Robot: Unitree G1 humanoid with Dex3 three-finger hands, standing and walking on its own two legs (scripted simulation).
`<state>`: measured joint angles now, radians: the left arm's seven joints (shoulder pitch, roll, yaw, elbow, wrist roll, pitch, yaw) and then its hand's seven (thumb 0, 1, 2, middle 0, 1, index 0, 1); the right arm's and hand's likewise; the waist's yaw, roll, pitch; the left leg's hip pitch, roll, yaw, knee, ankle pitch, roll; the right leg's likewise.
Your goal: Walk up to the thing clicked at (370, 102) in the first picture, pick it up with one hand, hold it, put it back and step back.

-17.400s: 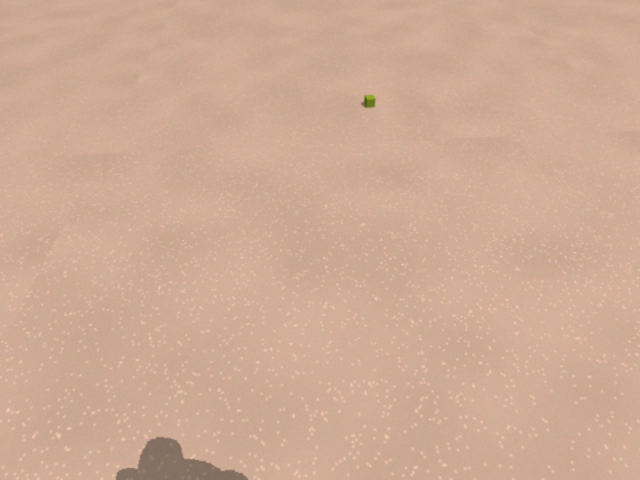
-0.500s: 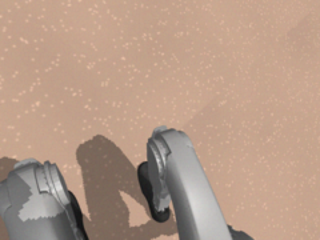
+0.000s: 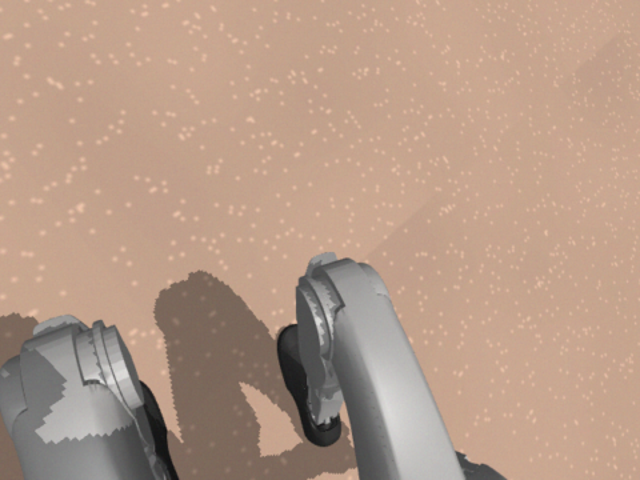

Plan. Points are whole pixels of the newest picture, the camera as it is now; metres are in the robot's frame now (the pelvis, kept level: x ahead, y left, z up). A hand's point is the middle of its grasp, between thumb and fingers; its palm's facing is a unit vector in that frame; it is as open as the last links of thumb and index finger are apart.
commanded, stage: rise first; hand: left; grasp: from above
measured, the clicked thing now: out of the picture +0.42 +0.39 -0.30
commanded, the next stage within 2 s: approach in 0.64 s
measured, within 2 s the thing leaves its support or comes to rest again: neither
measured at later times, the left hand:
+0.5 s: hand out of the picture +0.39 +0.41 -0.18, palm faces +0.02 -0.43 -0.90, open 14.0 cm
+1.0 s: hand out of the picture +0.40 +0.40 -0.19, palm faces -0.02 -0.44 -0.90, open 14.0 cm
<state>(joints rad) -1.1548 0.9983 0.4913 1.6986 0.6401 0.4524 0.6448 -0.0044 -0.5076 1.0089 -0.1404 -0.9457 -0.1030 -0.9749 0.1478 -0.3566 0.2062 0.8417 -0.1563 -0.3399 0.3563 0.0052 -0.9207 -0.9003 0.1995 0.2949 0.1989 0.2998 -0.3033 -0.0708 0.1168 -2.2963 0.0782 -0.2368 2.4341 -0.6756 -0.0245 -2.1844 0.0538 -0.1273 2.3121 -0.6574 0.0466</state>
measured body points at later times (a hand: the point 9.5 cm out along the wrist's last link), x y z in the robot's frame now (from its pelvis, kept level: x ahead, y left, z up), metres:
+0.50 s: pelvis +0.00 +0.00 +0.00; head +0.27 +0.09 +0.35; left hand +0.39 +0.43 -0.13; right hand +0.02 -0.26 -0.07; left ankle +0.08 +0.14 -0.30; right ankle +0.11 -0.12 -0.30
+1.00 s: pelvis +0.00 +0.00 +0.00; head +0.27 +0.09 +0.35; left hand +0.40 +0.41 -0.14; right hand +0.02 -0.26 -0.07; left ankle +0.08 +0.14 -0.30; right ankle +0.11 -0.12 -0.30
